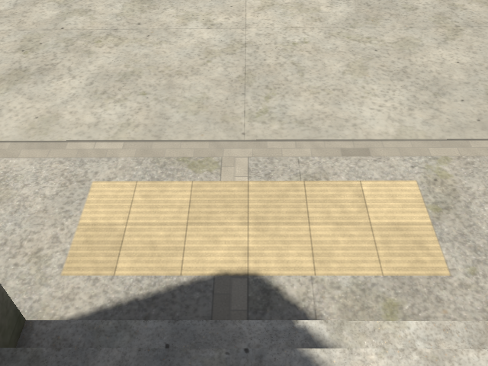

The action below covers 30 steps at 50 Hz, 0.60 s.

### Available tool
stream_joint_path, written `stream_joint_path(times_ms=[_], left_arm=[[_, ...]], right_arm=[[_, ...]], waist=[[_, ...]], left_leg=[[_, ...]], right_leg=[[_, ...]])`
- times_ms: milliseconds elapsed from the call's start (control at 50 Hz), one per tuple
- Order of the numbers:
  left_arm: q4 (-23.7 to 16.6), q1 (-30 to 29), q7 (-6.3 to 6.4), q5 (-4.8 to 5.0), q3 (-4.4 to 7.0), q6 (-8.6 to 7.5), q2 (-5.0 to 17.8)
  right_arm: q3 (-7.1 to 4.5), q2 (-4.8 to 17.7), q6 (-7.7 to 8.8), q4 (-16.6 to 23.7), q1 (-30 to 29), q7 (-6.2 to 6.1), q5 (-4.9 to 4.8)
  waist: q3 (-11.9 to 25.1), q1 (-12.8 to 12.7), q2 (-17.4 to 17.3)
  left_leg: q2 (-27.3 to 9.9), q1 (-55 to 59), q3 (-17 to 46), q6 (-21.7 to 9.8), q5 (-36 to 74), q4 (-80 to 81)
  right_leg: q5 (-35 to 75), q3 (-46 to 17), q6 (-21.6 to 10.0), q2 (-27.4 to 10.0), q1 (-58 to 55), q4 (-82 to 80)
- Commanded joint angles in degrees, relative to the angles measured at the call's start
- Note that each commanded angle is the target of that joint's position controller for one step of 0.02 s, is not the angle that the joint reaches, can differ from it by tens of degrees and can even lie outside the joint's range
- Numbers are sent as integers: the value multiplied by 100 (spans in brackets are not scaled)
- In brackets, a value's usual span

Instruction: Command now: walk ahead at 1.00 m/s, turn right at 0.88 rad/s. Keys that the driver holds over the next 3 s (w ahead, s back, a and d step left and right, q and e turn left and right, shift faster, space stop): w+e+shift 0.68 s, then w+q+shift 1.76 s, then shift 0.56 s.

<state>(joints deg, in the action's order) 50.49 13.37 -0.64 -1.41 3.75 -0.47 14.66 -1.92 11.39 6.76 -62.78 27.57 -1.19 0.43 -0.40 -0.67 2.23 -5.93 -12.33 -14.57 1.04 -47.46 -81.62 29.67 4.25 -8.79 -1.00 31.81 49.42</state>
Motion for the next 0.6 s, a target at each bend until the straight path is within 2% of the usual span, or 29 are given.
stream_joint_path(times_ms=[20,40,60,80,100,120,140,160,180,200,220,240,260,280,300,320,340,360,380,400,420,440,480,500,520,540,560,580,600], left_arm=[[445,2948,62,6,384,272,959],[428,2434,-55,106,241,162,667],[431,1912,-47,288,17,44,831],[685,2535,15,347,40,-77,775],[678,2528,90,229,103,-111,941],[577,1949,110,180,-39,-180,684],[284,1488,232,157,-97,-244,632],[183,1010,276,21,-48,-278,825],[231,1071,235,-60,-50,-336,778],[370,1195,232,-20,-64,-419,477],[200,1043,237,136,-146,-459,318],[79,841,277,216,-189,-453,114],[-90,418,285,219,-170,-419,173],[-73,470,274,190,-132,-380,307],[-126,279,239,204,-85,-339,490],[-197,-83,296,149,-45,-269,601],[-252,-423,281,139,-42,-171,506],[-286,-488,230,160,-34,-156,366],[-514,-704,251,58,-109,-163,-239],[-1084,218,307,373,-276,-181,-844],[-957,703,334,241,-301,-139,-814],[-849,245,304,11,-247,-88,-473],[-1149,-540,206,-240,-308,-49,-649],[-1418,-958,155,-198,-305,-18,-533],[-1480,-1159,41,-53,-376,2,-494],[-1277,-1043,-39,-92,-335,9,-514],[-1017,-721,-74,-142,-276,118,-524],[-1028,-778,-84,-212,-182,131,-328],[-1074,-1197,-67,-112,-121,45,-74]], right_arm=[[-327,1117,-209,766,-1692,-104,147],[-188,662,-450,911,-2112,-178,344],[-2,88,-423,1822,-1796,-227,349],[7,386,-328,1850,-1638,-97,590],[-16,450,-266,1711,-1395,-24,581],[-93,503,-241,1424,-1352,-21,594],[-2,243,-228,1804,-1335,-35,420],[66,176,-293,1847,-1425,-90,338],[49,274,-393,1342,-1026,-134,377],[-124,659,-414,1325,-1419,-136,282],[-130,762,-367,1587,-1981,-115,202],[-11,567,-325,1792,-2218,16,226],[42,307,-336,1832,-2148,91,125],[72,175,-368,1904,-2044,129,30],[16,241,-359,1616,-1337,141,68],[-99,494,-342,1399,-381,84,60],[-252,759,-365,966,889,-6,-37],[-352,912,-344,680,1755,-6,19],[-283,791,-358,914,1273,66,-155],[-70,762,-285,1109,272,229,135],[-60,481,-280,1046,319,332,60],[-65,410,-170,1046,711,338,-24],[-24,519,-123,798,709,195,56],[-16,689,-74,898,259,161,184],[213,183,-35,1128,-584,124,204],[237,252,-4,1162,-703,86,158],[148,755,5,1094,-476,71,88],[113,827,62,974,-238,42,26],[157,691,51,959,-162,62,65]], waist=[[-210,-2006,-94],[-1145,-1977,1058],[-1110,-484,2079],[-524,-550,735],[-165,-496,149],[-143,-145,-993],[64,328,-72],[130,501,646],[332,486,581],[165,364,156],[6,217,-52],[-41,285,-532],[-193,323,-450],[-219,181,27],[79,389,558],[109,966,877],[349,1532,795],[270,1892,249],[-691,1865,-741],[-495,148,-1945],[131,-51,-1929],[-46,295,-1150],[-488,60,-1081],[-682,-94,-1174],[-1358,-520,-353],[-1266,-483,-206],[-769,-471,-672],[-720,-432,-841],[-982,-150,-613]], left_leg=[[-117,-2141,97,-171,5810,-3091],[579,-3217,233,-462,1737,-5280],[750,-5249,735,-337,418,-4668],[244,-5931,1564,-440,549,-2869],[158,-6002,2068,-350,-46,-2479],[175,-5365,1983,-281,1604,-1599],[451,-4502,1910,74,3048,182],[503,-3446,1927,286,3423,778],[526,-2779,1911,329,4215,11],[439,-3455,2292,342,5312,786],[544,-3254,2229,268,5838,1479],[690,-1729,2006,199,7414,3030],[916,-350,1575,222,7788,3688],[1009,338,1496,200,7548,4029],[1093,1065,1487,72,7623,3405],[783,1362,1868,-185,7461,3782],[498,2126,1901,-174,7477,4413],[185,3099,2247,-279,7306,5053],[-538,2170,2695,-401,7327,6048],[-1148,2696,2965,55,11106,3350],[-1414,3093,3298,171,10638,3624],[-1245,2651,3341,-67,8128,4271],[-1522,1430,3506,-318,7487,3924],[-1678,231,3999,-411,5552,4290],[-1087,-2402,2979,-226,3944,4932],[-986,-3395,2563,-176,3975,4790],[-1154,-3044,2624,-129,4520,4606],[-1143,-1887,2595,-39,4125,4286],[-719,-1295,2018,84,3476,3973]], right_leg=[[-2652,-601,-1022,-103,-3403,-2412],[-1125,-525,-933,-132,-3148,-2606],[3829,-1475,-739,-240,-3732,-230],[1619,-2729,-919,-443,-4399,-414],[-547,-3716,-1373,-941,-4005,-440],[-986,-3195,-985,-563,-3144,-413],[-171,-3771,-1242,-703,-1882,-698],[-1034,-4664,-1677,-946,-611,-1078],[-1569,-4683,-1633,-835,-171,-951],[-2894,-4437,-1415,-445,-648,-82],[-2956,-4076,-1247,-134,-532,231],[-5184,-3385,-857,466,678,524],[-5539,-2904,-597,811,1485,611],[-5273,-2842,-556,865,1553,688],[-4862,-2958,-526,748,1514,1176],[-4481,-3060,-531,673,1269,2010],[-3030,-2654,-403,736,1054,3236],[-2512,-2362,-218,964,1674,5197],[-6703,-1656,-204,1988,2252,7826],[-7267,-1140,-218,1467,3877,8399],[-6837,-854,-241,855,4292,7941],[-6094,-875,-279,466,4639,7425],[-5221,-1390,-214,23,5125,7376],[-4443,-1556,89,-217,4870,5883],[-3074,-1307,421,-5,3062,3534],[-1989,-747,481,193,1460,2949],[-1706,-601,400,180,1023,3745],[-774,-985,164,-102,1909,3347],[-141,-583,33,71,2495,2138]])
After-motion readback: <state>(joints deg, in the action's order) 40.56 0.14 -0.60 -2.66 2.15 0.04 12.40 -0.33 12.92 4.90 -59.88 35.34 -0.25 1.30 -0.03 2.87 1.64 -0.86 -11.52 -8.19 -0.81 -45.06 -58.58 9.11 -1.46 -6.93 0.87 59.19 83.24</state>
